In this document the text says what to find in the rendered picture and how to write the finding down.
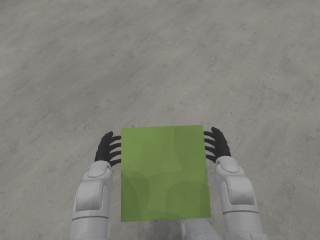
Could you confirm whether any right robot forearm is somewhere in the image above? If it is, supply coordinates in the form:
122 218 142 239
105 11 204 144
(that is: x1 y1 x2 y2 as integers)
213 156 269 240

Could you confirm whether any left robot hand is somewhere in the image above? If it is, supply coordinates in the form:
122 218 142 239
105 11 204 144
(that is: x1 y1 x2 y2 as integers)
94 131 121 167

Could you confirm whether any right robot thigh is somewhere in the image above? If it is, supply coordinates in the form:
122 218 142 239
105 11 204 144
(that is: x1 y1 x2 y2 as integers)
180 218 222 240

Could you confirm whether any carton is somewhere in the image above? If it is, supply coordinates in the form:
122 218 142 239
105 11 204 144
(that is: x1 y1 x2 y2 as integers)
121 125 211 222

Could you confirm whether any right robot hand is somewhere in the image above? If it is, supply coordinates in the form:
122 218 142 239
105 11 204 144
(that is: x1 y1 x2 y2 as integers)
203 127 231 163

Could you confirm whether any left robot forearm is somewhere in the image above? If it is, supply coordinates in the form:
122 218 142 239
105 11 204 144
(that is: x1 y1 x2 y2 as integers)
69 160 114 240

